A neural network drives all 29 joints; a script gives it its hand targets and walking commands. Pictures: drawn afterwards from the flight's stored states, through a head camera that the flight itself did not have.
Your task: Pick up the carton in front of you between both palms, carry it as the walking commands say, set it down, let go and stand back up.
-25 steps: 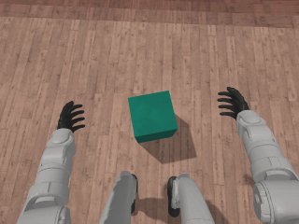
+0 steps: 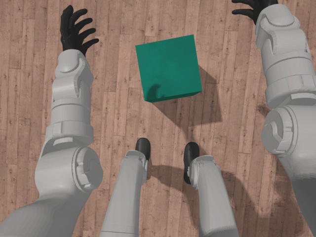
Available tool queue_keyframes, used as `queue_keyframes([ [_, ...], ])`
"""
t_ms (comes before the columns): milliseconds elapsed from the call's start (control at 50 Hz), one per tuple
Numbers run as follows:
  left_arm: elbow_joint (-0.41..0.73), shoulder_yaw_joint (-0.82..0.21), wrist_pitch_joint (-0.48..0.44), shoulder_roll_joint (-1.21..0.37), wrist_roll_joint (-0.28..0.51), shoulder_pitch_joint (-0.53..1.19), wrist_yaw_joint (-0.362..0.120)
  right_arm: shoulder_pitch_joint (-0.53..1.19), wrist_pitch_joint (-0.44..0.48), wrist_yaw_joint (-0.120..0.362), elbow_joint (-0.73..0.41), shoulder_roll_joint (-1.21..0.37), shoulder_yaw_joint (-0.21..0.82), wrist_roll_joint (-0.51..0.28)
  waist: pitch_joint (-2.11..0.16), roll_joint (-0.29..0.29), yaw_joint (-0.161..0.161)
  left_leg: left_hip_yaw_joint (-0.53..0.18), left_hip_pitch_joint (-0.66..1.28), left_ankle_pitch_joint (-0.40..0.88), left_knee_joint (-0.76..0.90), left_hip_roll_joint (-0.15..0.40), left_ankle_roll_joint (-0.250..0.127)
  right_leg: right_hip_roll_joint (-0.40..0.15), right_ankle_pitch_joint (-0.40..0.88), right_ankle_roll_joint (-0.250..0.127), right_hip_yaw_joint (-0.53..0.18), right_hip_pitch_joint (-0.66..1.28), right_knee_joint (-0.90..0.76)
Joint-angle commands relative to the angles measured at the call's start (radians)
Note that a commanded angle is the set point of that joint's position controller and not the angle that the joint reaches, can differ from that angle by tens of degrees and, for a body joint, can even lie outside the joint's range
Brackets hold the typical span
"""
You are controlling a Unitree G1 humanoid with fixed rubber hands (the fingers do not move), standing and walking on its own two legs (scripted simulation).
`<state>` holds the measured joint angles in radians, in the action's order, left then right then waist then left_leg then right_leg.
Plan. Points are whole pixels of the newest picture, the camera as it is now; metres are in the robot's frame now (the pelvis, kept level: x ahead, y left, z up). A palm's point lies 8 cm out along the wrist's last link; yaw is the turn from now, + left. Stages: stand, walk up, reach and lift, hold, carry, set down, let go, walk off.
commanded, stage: reach and lift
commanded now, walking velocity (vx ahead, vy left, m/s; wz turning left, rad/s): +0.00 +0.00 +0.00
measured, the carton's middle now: (168, 74) +0.52 +0.03 -0.52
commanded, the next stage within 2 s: none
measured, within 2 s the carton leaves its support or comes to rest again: leaves its support in 1.68 s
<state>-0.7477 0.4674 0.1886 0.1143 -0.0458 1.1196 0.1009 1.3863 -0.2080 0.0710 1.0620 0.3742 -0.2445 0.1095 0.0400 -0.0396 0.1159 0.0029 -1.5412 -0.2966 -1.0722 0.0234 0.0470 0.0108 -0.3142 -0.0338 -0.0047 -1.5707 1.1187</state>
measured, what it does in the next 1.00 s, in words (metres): lowers itself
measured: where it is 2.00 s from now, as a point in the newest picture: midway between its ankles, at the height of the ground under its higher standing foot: (165, 168)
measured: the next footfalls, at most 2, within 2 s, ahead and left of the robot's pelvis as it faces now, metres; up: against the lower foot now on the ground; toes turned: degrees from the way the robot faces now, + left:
none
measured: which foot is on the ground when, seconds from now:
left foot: down 0.00-1.00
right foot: down 0.00-1.00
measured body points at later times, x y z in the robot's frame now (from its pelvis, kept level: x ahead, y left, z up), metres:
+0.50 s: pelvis -0.02 +0.02 -0.19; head +0.34 +0.01 +0.08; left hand +0.49 +0.23 -0.34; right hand +0.57 -0.15 -0.35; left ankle +0.08 +0.15 -0.61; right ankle +0.07 -0.10 -0.61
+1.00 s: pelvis -0.04 +0.01 -0.28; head +0.35 +0.00 -0.06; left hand +0.50 +0.23 -0.47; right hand +0.57 -0.14 -0.47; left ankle +0.08 +0.15 -0.61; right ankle +0.07 -0.10 -0.61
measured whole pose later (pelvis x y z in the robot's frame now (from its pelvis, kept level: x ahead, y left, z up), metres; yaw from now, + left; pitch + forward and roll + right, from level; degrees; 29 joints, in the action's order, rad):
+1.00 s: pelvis -0.04 +0.01 -0.28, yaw +2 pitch +37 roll +4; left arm -1.08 0.20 0.06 0.26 0.27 1.48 0.18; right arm 1.69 -0.08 -0.05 1.26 0.54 0.16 -0.27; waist 0.45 0.04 0.10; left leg 0.01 -2.24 -0.56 -2.16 -0.02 0.06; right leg 0.00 -0.57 -0.02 -0.04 -2.28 2.21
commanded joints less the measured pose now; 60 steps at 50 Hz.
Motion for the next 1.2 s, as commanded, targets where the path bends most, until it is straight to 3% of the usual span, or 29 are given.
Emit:
queue_keyframes([
  [0, 0.106, 0.030, -0.055, 0.075, -0.030, 0.103, -0.023, 0.181, 0.041, -0.013, -0.113, 0.043, -0.038, 0.035, -1.075, -0.121, 0.036, 0.105, 0.239, 0.340, 0.004, -0.115, 0.023, 0.059, 0.525, 0.042, -0.049, 0.804, 0.007],
  [60, 0.085, 0.049, -0.090, 0.056, -0.050, 0.056, -0.034, 0.103, 0.069, -0.029, -0.118, 0.002, -0.061, 0.052, -1.039, -0.114, 0.021, 0.098, 0.130, 0.349, -0.062, -0.113, 0.033, 0.049, 0.580, 0.045, -0.061, 0.705, 0.076],
  [160, 0.036, 0.042, -0.132, 0.056, -0.039, 0.047, -0.031, 0.066, 0.106, -0.059, -0.122, -0.003, -0.053, 0.028, -0.997, -0.091, 0.012, 0.089, -0.016, 0.307, -0.236, -0.103, 0.048, 0.051, 0.470, 0.045, -0.047, 0.422, 0.244],
  [240, 0.011, -0.013, -0.137, 0.092, 0.028, 0.079, -0.005, 0.109, 0.116, -0.080, -0.125, 0.046, 0.025, -0.046, -1.084, -0.104, 0.012, 0.092, -0.079, 0.309, -0.385, -0.105, 0.050, 0.053, 0.415, 0.052, -0.029, 0.304, 0.396],
  [320, 0.020, -0.092, -0.124, 0.138, 0.118, 0.150, 0.030, 0.188, 0.121, -0.096, -0.137, 0.125, 0.110, -0.138, -1.196, -0.111, 0.015, 0.084, -0.024, 0.323, -0.517, -0.100, 0.044, 0.050, 0.348, 0.057, -0.015, 0.235, 0.532],
  [440, 0.027, -0.188, -0.087, 0.188, 0.231, 0.309, 0.081, 0.353, 0.105, -0.115, -0.120, 0.205, 0.208, -0.250, -1.249, -0.133, 0.021, 0.095, -0.021, 0.173, -0.657, -0.087, 0.034, 0.032, 0.175, 0.048, 0.003, 0.203, 0.677],
  [600, -0.129, -0.208, -0.080, 0.202, 0.243, 0.447, 0.091, 0.465, 0.100, -0.106, 0.054, 0.249, 0.259, -0.298, -0.993, -0.103, 0.023, 0.086, -0.138, -0.002, -0.765, -0.063, 0.027, -0.001, -0.015, 0.039, -0.010, 0.027, 0.774],
  [760, -0.212, -0.225, -0.130, 0.235, 0.247, 0.561, 0.084, 0.571, 0.148, -0.106, 0.135, 0.279, 0.311, -0.340, -0.911, -0.081, 0.020, 0.071, -0.150, 0.050, -0.874, -0.052, 0.025, -0.016, 0.021, 0.033, -0.031, -0.025, 0.877],
  [860, -0.209, -0.249, -0.148, 0.262, 0.296, 0.593, 0.089, 0.649, 0.159, -0.116, 0.099, 0.287, 0.375, -0.386, -1.010, -0.122, 0.045, 0.083, -0.121, 0.122, -0.930, -0.052, 0.023, -0.019, 0.096, 0.032, -0.033, 0.083, 0.925],
  [960, -0.238, -0.265, -0.145, 0.241, 0.320, 0.573, 0.081, 0.645, 0.147, -0.120, 0.087, 0.238, 0.404, -0.383, -0.993, -0.153, 0.038, 0.090, -0.141, 0.140, -0.939, -0.060, 0.022, -0.010, 0.129, 0.039, -0.023, 0.123, 0.937],
  [1180, -0.271, -0.228, -0.156, 0.206, 0.248, 0.575, 0.081, 0.585, 0.152, -0.119, 0.169, 0.196, 0.352, -0.344, -0.824, -0.074, 0.030, 0.075, -0.167, 0.097, -0.923, -0.065, 0.022, 0.001, 0.049, 0.035, -0.029, -0.058, 0.919],
])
